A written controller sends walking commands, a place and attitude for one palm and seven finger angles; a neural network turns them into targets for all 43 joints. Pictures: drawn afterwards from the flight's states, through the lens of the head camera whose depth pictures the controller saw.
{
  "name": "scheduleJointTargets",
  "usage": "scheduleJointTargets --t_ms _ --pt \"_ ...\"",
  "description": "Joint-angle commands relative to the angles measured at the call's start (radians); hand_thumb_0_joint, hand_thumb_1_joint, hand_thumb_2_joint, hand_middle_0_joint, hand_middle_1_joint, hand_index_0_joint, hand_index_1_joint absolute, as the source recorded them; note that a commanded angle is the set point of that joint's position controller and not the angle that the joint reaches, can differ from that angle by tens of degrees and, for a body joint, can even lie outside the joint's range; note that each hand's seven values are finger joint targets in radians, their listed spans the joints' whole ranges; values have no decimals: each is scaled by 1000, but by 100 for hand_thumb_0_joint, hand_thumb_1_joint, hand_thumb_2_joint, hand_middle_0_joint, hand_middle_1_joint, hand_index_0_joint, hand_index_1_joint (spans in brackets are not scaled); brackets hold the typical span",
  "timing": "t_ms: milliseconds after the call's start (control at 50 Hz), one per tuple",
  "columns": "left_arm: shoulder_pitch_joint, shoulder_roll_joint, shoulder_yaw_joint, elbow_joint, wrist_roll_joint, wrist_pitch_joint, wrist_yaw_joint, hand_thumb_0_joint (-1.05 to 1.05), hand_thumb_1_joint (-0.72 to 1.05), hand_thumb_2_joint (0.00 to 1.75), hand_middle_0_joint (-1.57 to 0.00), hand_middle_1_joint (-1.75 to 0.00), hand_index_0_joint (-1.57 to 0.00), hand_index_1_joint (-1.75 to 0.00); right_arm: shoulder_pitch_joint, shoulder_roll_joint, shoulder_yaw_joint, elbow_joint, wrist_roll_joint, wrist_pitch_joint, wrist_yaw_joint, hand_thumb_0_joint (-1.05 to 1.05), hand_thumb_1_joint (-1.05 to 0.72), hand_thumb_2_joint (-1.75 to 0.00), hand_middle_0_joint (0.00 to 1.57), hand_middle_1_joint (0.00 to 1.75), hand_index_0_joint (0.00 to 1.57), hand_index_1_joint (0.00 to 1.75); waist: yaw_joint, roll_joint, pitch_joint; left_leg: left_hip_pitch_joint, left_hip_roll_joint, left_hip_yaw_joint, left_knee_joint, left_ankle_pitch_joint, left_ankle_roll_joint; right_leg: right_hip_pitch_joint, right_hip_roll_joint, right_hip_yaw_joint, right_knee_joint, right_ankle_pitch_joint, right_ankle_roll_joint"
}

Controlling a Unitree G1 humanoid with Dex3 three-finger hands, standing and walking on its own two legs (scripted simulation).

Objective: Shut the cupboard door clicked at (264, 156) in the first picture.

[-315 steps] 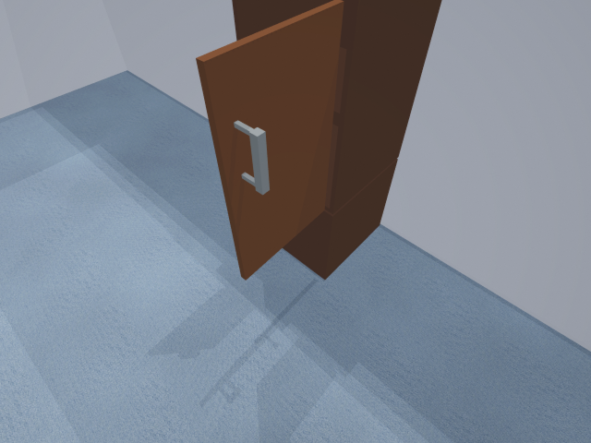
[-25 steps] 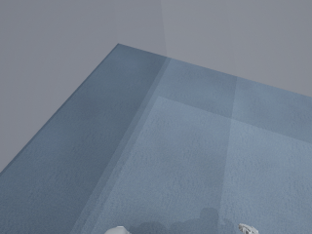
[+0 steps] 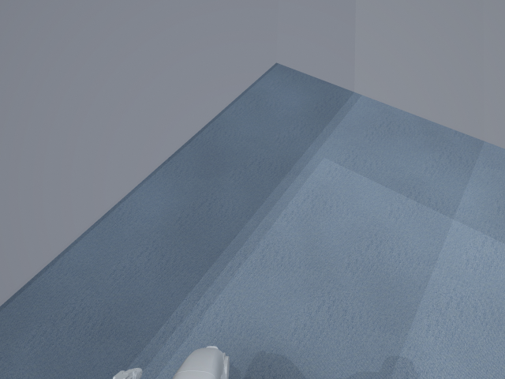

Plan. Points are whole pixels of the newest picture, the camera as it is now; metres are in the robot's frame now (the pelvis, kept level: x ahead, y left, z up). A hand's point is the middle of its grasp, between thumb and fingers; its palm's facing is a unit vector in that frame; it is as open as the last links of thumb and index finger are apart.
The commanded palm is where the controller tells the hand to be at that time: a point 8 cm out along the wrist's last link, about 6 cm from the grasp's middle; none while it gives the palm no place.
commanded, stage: walk to a spot facing it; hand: left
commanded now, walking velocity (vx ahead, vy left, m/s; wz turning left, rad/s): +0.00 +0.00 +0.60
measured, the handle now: out of the picture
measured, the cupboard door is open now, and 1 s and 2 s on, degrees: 91 91 91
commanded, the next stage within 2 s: none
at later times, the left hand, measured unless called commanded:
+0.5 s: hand out of the picture +0.07 +0.24 -0.16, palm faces +0.30 -0.92 -0.26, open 7.4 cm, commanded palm none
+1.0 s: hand out of the picture -0.05 +0.17 -0.19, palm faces +0.61 -0.76 -0.24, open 7.4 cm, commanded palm none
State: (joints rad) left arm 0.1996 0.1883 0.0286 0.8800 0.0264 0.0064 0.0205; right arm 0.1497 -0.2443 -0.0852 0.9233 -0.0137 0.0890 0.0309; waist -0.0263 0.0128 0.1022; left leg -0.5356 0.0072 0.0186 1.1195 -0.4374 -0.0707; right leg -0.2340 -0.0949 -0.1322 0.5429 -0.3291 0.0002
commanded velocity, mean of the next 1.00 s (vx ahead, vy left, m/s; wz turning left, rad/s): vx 0.00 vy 0.00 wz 0.60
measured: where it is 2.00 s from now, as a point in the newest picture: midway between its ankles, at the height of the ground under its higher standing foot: outside the picture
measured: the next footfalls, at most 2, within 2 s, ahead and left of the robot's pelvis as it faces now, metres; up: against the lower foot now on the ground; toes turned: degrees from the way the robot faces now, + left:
left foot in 0.20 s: +0.04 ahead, +0.13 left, +0.00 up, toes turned +15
right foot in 0.58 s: +0.11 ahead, -0.13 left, +0.00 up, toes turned +19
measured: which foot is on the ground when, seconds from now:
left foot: up 0.00-0.18, down 0.20-0.58, up 0.60-0.94, down 0.96-1.00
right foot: down 0.00-0.20, up 0.22-0.56, down 0.58-0.96, up 0.98-1.00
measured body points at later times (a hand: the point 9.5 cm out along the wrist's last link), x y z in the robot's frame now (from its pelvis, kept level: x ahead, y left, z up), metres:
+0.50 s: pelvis +0.03 +0.00 +0.00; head +0.08 +0.03 +0.44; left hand +0.06 +0.28 -0.14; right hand +0.19 -0.22 -0.14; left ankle +0.00 +0.12 -0.74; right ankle +0.06 -0.16 -0.69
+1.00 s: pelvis +0.05 -0.01 -0.02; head +0.09 +0.04 +0.43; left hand -0.08 +0.21 -0.17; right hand +0.32 -0.14 -0.14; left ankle +0.00 +0.08 -0.74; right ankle +0.07 -0.15 -0.72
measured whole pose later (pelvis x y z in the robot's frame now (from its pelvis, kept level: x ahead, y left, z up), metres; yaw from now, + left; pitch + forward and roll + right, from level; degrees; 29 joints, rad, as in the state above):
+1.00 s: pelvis +0.05 -0.01 -0.02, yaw +38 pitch +1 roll +1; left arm 0.26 0.25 0.05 0.92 0.02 0.03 0.01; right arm 0.08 -0.24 -0.06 0.88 -0.01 0.04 0.03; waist 0.01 -0.06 0.11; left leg -0.35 0.00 0.10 0.65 -0.28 0.02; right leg -0.29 -0.16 -0.20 0.86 -0.53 0.06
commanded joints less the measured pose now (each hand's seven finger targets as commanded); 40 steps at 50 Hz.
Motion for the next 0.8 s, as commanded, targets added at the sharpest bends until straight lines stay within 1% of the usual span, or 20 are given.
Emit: scheduleJointTargets --t_ms 0,80,140,160,180,200,220,240,280,320,380,460,520,540,560,580,600,620,660,780 --pt "82 206 59 -42 0 -27 14 0 90 90 -20 -30 -20 -30 -104 -41 1 -98 3 -40 5 0 -90 -90 20 30 20 30 65 -208 -141 -21 19 63 -189 -12 -12 256 -240 74 -111 771 -96" --pt "97 231 73 -25 6 -21 12 0 90 90 -20 -30 -20 -30 -124 -36 10 -107 8 -46 7 0 -90 -90 20 30 20 30 76 -253 -144 73 9 104 -376 -3 10 251 -266 46 -65 775 -96" --pt "69 245 80 -29 -6 -18 5 0 90 90 -20 -30 -20 -30 -40 -70 3 -89 1 -55 1 0 -90 -90 20 30 20 30 21 -201 -178 271 -16 132 -592 163 36 161 -250 -17 66 739 -41" --pt "44 233 78 -44 -14 -16 1 0 90 90 -20 -30 -20 -30 47 -127 -12 -69 -4 -63 -2 0 -90 -90 20 30 20 30 -32 -90 -230 467 46 66 -676 379 72 24 -226 -53 224 600 6" --pt "18 157 62 -86 -19 -11 -8 0 90 90 -20 -30 -20 -30 131 -246 -45 -62 -12 -70 -8 0 -90 -90 20 30 20 30 -75 234 -275 663 339 -320 -699 778 215 -289 -68 -76 485 -83 87" --pt "-45 146 49 -125 -11 3 -2 0 90 90 -20 -30 -20 -30 194 -292 -51 -38 -4 -62 -15 0 -90 -90 20 30 20 30 -95 234 -271 616 456 -406 -709 909 324 -367 -29 47 618 -353 82" --pt "-105 147 51 -122 -9 17 5 0 90 90 -20 -30 -20 -30 186 -270 -50 -35 -4 -66 -31 0 -90 -90 20 30 20 30 -98 176 -249 559 425 -419 -728 815 320 -409 -37 114 674 -301 84" --pt "-111 141 55 -109 -11 18 4 0 90 90 -20 -30 -20 -30 127 -251 -44 -53 -7 -68 -41 0 -90 -90 20 30 20 30 -68 181 -201 490 371 -369 -742 708 294 -409 -41 141 688 -231 87" --pt "-68 143 59 -72 -7 24 -9 0 90 90 -20 -30 -20 -30 23 -194 -25 -75 -9 -75 -45 0 -90 -90 20 30 20 30 -8 151 -152 393 273 -250 -759 619 234 -353 -33 148 654 -107 89" --pt "-37 138 60 -56 -8 28 -14 0 90 90 -20 -30 -20 -30 6 -186 -21 -80 -9 -78 -44 0 -90 -90 20 30 20 30 12 128 -149 379 235 -208 -759 602 219 -311 -12 132 582 -82 91" --pt "-65 130 56 -71 -9 28 -14 0 90 90 -20 -30 -20 -30 23 -196 -25 -76 -12 -74 -41 0 -90 -90 20 30 20 30 3 102 -136 352 229 -243 -768 527 224 -262 16 119 454 -92 89" --pt "-71 120 53 -91 -13 20 -14 0 90 90 -20 -30 -20 -30 14 -201 -36 -81 -15 -66 -36 0 -90 -90 20 30 20 30 1 166 -150 318 198 -283 -734 524 215 -152 68 93 251 -95 80" --pt "15 135 58 -80 -17 3 -8 0 90 90 -20 -30 -20 -30 -21 -192 -41 -98 -7 -60 -36 0 -90 -90 20 30 20 30 46 159 -183 230 158 -300 -642 527 177 59 89 82 -16 52 70" --pt "69 180 69 -69 -13 -10 -2 0 90 90 -20 -30 -20 -30 -27 -156 -38 -109 2 -59 -32 0 -90 -90 20 30 20 30 74 51 -196 110 103 -269 -552 368 126 212 6 154 -164 129 52" --pt "102 283 91 -64 6 -20 9 0 90 90 -20 -30 -20 -30 -14 -81 -27 -130 11 -61 -23 0 -90 -90 20 30 20 30 87 -277 -204 -89 -59 -76 -314 -16 33 323 -291 450 -261 213 -49" --pt "86 312 83 -77 3 -15 11 0 90 90 -20 -30 -20 -30 -26 -107 -33 -144 2 -56 -19 0 -90 -90 20 30 20 30 89 -295 -174 -68 -50 -62 -74 -208 23 176 -437 486 -266 317 -149" --pt "49 250 76 -76 -1 -20 19 0 90 90 -20 -30 -20 -30 -47 -107 -33 -125 -4 -48 -22 0 -90 -90 20 30 20 30 65 -266 -143 -83 -13 -96 62 -165 27 135 -377 446 -236 406 -165" --pt "9 222 63 -81 -5 -20 18 0 90 90 -20 -30 -20 -30 -40 -100 -31 -107 -4 -41 -17 0 -90 -90 20 30 20 30 40 -254 -107 -100 8 -83 134 -92 16 125 -312 339 -206 476 -146" --pt "-23 175 47 -87 -8 -23 14 0 90 90 -20 -30 -20 -30 -18 -82 -19 -83 -3 -35 -6 0 -90 -90 20 30 20 30 13 -241 -117 -81 26 -40 118 -2 -6 149 -231 159 -166 630 -106" --pt "77 208 62 -43 0 -24 15 0 90 90 -20 -30 -20 -30 -108 -43 4 -89 4 -37 5 0 -90 -90 20 30 20 30 66 -208 -127 17 18 63 -226 -5 -6 244 -249 55 -118 749 -99"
